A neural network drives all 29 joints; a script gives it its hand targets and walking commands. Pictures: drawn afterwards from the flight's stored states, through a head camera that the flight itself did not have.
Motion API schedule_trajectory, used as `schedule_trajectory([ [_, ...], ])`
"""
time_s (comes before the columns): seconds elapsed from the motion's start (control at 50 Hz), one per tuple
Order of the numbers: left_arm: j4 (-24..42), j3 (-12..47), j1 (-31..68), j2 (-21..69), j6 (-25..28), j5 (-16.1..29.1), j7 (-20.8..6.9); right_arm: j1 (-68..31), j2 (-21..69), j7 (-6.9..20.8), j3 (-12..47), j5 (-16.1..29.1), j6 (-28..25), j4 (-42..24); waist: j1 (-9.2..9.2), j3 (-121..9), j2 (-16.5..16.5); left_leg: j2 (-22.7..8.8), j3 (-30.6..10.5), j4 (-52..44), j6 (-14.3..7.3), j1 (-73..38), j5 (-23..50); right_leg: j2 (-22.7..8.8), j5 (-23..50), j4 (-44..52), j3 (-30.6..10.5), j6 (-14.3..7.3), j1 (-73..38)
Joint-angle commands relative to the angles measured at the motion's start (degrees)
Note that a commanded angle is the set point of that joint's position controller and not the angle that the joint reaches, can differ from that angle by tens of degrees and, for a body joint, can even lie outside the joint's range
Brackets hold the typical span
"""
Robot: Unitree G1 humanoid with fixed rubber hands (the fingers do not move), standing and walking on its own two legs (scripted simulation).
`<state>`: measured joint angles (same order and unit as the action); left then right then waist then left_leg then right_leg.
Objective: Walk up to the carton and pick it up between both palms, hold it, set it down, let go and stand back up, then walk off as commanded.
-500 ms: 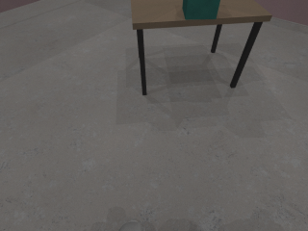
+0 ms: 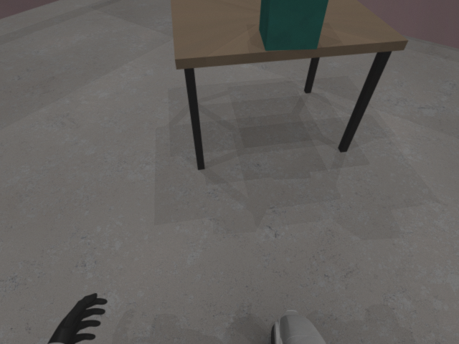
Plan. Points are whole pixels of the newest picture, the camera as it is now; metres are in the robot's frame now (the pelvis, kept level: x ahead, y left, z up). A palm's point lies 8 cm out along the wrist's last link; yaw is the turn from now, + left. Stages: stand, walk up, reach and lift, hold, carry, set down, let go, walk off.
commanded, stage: walk up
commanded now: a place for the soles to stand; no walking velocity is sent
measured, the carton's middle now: (291, 6) +1.26 -0.27 +0.06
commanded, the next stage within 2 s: none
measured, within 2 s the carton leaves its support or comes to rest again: neither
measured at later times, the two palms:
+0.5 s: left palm (97, 278) +0.27 +0.28 -0.08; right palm (377, 196) +0.43 -0.33 -0.06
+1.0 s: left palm (159, 166) +0.55 +0.19 -0.06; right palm (420, 162) +0.53 -0.49 -0.06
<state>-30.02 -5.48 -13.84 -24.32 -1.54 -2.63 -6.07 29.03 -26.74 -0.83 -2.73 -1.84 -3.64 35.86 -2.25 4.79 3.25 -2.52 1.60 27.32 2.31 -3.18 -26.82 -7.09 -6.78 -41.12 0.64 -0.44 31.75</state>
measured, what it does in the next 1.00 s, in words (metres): walks ahead: right foot, then left foot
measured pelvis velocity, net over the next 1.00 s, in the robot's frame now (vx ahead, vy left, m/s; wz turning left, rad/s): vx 0.45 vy -0.14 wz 0.05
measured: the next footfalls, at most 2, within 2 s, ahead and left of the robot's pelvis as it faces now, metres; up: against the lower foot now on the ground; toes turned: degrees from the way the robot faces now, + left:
right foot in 0.04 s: +0.21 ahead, -0.16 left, +0.00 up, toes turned -4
left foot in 0.50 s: +0.43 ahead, +0.07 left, +0.00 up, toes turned +7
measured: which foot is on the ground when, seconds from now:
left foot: down 0.00-0.06, up 0.08-0.48, down 0.50-0.98, up 1.00-1.00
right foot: up 0.00-0.02, down 0.04-0.50, up 0.52-0.96, down 0.98-1.00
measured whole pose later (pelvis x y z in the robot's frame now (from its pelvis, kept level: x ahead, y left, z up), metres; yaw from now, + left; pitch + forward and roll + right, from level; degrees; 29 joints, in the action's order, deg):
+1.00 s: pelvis +0.45 -0.14 -0.02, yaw +3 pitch -6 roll +1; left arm -27.6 -5.9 -20.6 -27.7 -2.6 -1.8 -6.3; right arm 26.2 -31.2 -3.0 -3.3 -2.4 -1.9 30.7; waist -1.0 4.3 0.8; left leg -9.2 -0.6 46.6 -1.0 11.0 -29.2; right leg -4.9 -14.0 -45.0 1.8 0.1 24.4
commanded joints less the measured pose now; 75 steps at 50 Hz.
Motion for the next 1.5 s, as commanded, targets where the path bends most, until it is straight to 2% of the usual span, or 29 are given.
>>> schedule_trajectory([
  [0.0,4.17,-3.28,-1.50,-7.28,1.68,0.20,1.44,-2.51,-14.08,-0.74,-5.16,0.17,-0.16,-4.63,3.77,-0.20,-8.67,-10.44,-2.68,1.01,-9.35,10.79,34.75,3.26,-0.87,6.63,2.26,-1.77,-17.78],
  [0.04,-0.10,-5.05,-14.91,-12.48,2.83,-0.46,3.38,0.05,-10.63,-0.35,-3.56,0.49,0.59,-4.78,10.14,-10.67,0.00,-5.81,0.11,29.50,-6.89,21.52,30.21,4.56,-7.72,7.28,-1.07,-5.04,-39.34],
  [0.06,0.72,-6.18,-19.25,-18.01,2.92,-0.22,4.32,2.70,-5.88,-0.17,-2.07,0.81,0.36,-6.61,11.31,-18.70,12.72,0.73,0.68,46.36,-4.83,29.74,8.43,-9.80,-10.80,9.31,-19.07,-9.39,-46.82],
  [0.08,3.45,-5.86,-15.95,-19.34,2.79,0.34,4.82,3.20,-7.18,-0.68,-2.47,3.02,0.62,-8.22,9.15,-17.85,15.94,6.85,-5.37,52.93,-4.24,38.65,-7.81,-16.77,-11.51,21.75,-40.99,-17.37,-46.70],
  [0.1,3.89,-6.00,-13.52,-17.55,2.86,1.47,4.90,-2.68,-10.38,-1.14,-3.18,2.27,1.19,-8.97,8.83,-12.02,9.33,2.70,-8.70,55.20,-5.12,41.16,-6.23,-17.35,-20.22,25.85,-39.81,-18.47,-40.84],
  [0.14,3.44,-4.27,-9.99,-15.18,2.21,2.30,5.74,-6.07,-10.59,-0.67,-3.67,2.72,1.06,-7.15,5.62,-4.08,-0.22,0.71,-9.08,53.45,-4.93,37.41,0.13,-12.36,-9.59,22.16,-21.40,-12.99,-27.96],
  [0.22,4.38,-2.53,-6.94,-11.52,3.88,1.23,4.89,-3.08,-7.14,0.51,-2.91,1.14,2.02,-5.46,2.62,-1.37,5.21,0.11,-4.51,40.31,-3.60,31.37,3.85,-8.12,3.33,21.90,-6.72,-11.60,-19.24],
  [0.4,5.97,-2.04,-11.17,-11.37,3.38,0.82,3.15,-10.11,-6.60,1.02,-3.58,0.24,1.48,-8.91,5.16,-1.48,5.70,2.46,3.29,6.83,-4.00,21.08,25.03,-5.39,-3.06,16.09,1.35,-8.87,-18.95],
  [0.48,6.37,-1.18,-13.04,-8.32,2.17,0.62,2.84,-0.64,-12.63,-1.25,-6.83,-0.23,1.41,-7.61,-1.51,-6.77,-7.78,-1.69,-7.44,2.28,-8.09,1.96,9.23,0.40,-14.69,-10.62,5.71,-5.04,-9.45],
  [0.5,7.94,-0.94,-14.32,-6.68,2.08,0.28,2.63,4.32,-16.96,-2.14,-7.85,-0.87,1.30,-7.65,-3.53,-10.13,-15.83,-14.63,-31.20,-0.81,-12.38,-4.50,-2.14,5.91,-29.97,-25.51,5.57,-2.50,1.41],
  [0.52,8.55,-2.38,-14.81,-11.89,0.69,0.60,3.03,3.06,-16.17,-2.79,-7.05,-0.78,1.42,-9.08,-2.76,-10.57,-14.91,-20.81,-44.99,-9.26,-17.56,-2.32,-11.75,5.96,-29.82,-29.63,-1.44,-1.37,3.44],
  [0.54,8.81,-3.23,-11.73,-15.20,-0.19,0.17,3.17,0.12,-15.11,-3.21,-6.85,0.25,1.08,-10.13,-2.38,-6.71,-11.14,-21.61,-45.49,-11.54,-19.04,2.24,-14.90,3.85,-28.85,-34.21,-3.80,-1.11,4.98],
  [0.62,6.75,-3.28,-12.45,-11.85,0.40,0.26,3.31,-4.51,-13.36,-3.34,-4.69,0.45,-0.17,-9.40,1.34,-1.75,-6.50,-16.09,-25.90,-5.87,-15.52,12.91,6.48,1.60,-22.59,-31.50,-6.00,-1.08,2.60],
  [0.7,6.67,-2.80,-12.33,-9.07,-0.92,0.45,1.96,-6.58,-12.98,-2.68,-4.14,-0.35,-0.96,-10.59,2.85,-0.87,-12.37,-10.51,-13.02,-6.68,-14.22,18.74,7.67,1.73,-14.16,-27.01,-2.69,0.45,0.56],
  [0.84,8.95,-3.37,-3.18,-10.21,-1.06,0.58,-0.23,-5.38,-16.67,-3.08,-5.70,-0.43,-0.70,-11.21,0.48,3.77,-13.52,-12.03,-12.13,-7.57,-13.04,22.49,-8.62,-0.86,-11.36,-8.93,-1.22,0.90,-1.48],
  [0.9,7.51,-3.75,-6.78,-10.13,-0.67,1.21,-0.40,-9.22,-17.73,-3.17,-6.03,-0.57,-0.29,-11.43,3.77,1.80,-13.03,-12.69,-7.21,-3.90,-11.84,27.46,-8.34,0.06,-10.21,-1.51,0.53,-1.08,-14.05],
  [0.94,4.16,-5.42,-15.29,-13.01,-0.05,1.01,0.51,-8.90,-14.43,-2.86,-4.99,-0.70,0.48,-10.73,8.43,-2.31,-3.20,-8.94,-2.06,12.49,-9.65,33.78,-6.37,4.06,-10.69,1.78,1.66,-1.42,-29.85],
  [0.96,2.51,-6.19,-19.30,-15.82,0.50,0.61,1.33,-5.98,-10.30,-2.60,-3.64,-0.60,0.88,-10.68,10.54,-4.16,8.92,-3.71,1.22,30.95,-7.66,37.66,-2.34,2.96,-19.83,7.38,-4.24,-3.05,-33.86],
  [0.98,4.99,-5.98,-18.16,-19.62,0.89,0.86,2.22,-4.44,-6.40,-2.43,-2.57,0.47,1.05,-12.21,10.15,-4.59,18.19,2.58,-0.60,42.87,-4.73,44.08,-10.92,-9.12,-32.52,17.93,-24.80,-7.05,-31.38],
  [1.0,7.96,-5.71,-13.54,-20.42,1.10,1.26,2.42,-5.93,-9.62,-2.93,-3.94,2.20,2.04,-13.74,8.25,-0.69,13.99,3.28,-5.27,48.19,-4.28,45.87,-8.70,-14.79,-43.87,29.76,-39.13,-12.81,-24.02],
  [1.02,8.71,-5.68,-10.63,-19.46,1.45,1.84,2.61,-7.49,-12.68,-3.16,-5.39,2.20,2.61,-13.86,7.06,2.48,11.29,1.17,-6.76,49.62,-4.73,43.47,-6.37,-16.32,-48.10,33.72,-40.89,-14.32,-17.52],
  [1.06,7.41,-4.59,-9.41,-16.89,1.43,2.63,3.65,-7.05,-13.86,-2.47,-5.87,2.47,2.51,-10.53,5.07,5.96,3.83,-1.17,-7.14,47.38,-4.74,41.89,0.32,-11.62,-37.03,28.07,-27.54,-10.83,-15.98],
  [1.1,6.96,-3.89,-7.39,-16.12,1.62,1.87,4.24,-2.41,-12.04,-1.79,-4.85,2.81,2.21,-6.77,3.31,2.37,7.59,-1.41,-6.25,41.30,-4.09,36.74,2.81,-7.72,-19.05,23.45,-15.75,-7.93,-17.33],
  [1.26,6.13,-2.42,-13.14,-11.99,1.44,1.06,3.61,-10.35,-8.47,-0.71,-2.79,1.13,1.81,-9.35,7.36,0.95,5.35,0.61,0.84,15.87,-4.12,32.44,10.40,-6.35,2.60,18.91,-4.73,-9.58,-23.32],
  [1.36,7.09,-1.36,-10.52,-9.69,0.51,0.65,2.67,-4.21,-9.85,-2.96,-3.93,1.24,1.39,-7.38,3.32,-4.25,-0.49,3.12,1.89,3.73,-5.35,10.98,18.80,-3.45,-4.78,6.56,0.32,-6.10,-15.88],
  [1.4,7.56,-1.02,-12.55,-7.65,0.39,0.38,2.38,-0.10,-15.80,-4.14,-6.13,0.42,1.53,-7.57,0.05,-6.45,-8.35,-7.75,-15.33,0.11,-9.81,1.61,4.95,1.24,-14.70,-8.92,3.30,-2.96,-5.09],
  [1.42,8.63,-1.18,-13.76,-7.15,0.06,0.08,2.23,2.76,-18.64,-4.79,-6.83,-0.77,1.66,-8.53,-0.63,-8.33,-14.66,-20.88,-39.02,-4.93,-14.85,-2.12,-4.57,5.65,-30.99,-19.94,1.96,-1.16,4.11],
  [1.44,9.60,-3.30,-11.18,-13.38,-1.70,-0.70,2.50,1.66,-17.79,-5.44,-6.85,-0.84,1.77,-9.30,-1.36,-6.02,-9.22,-24.17,-44.07,-8.99,-20.29,1.97,-11.47,3.69,-29.59,-25.50,-3.16,-1.12,5.76],
  [1.48,9.17,-3.59,-8.49,-13.65,-1.74,-0.80,2.76,0.39,-15.66,-5.45,-5.42,-0.25,1.01,-9.61,-1.41,-1.42,-4.15,-20.85,-36.01,-7.76,-18.61,6.20,-3.21,3.34,-27.03,-29.24,-5.68,-0.15,8.64],
])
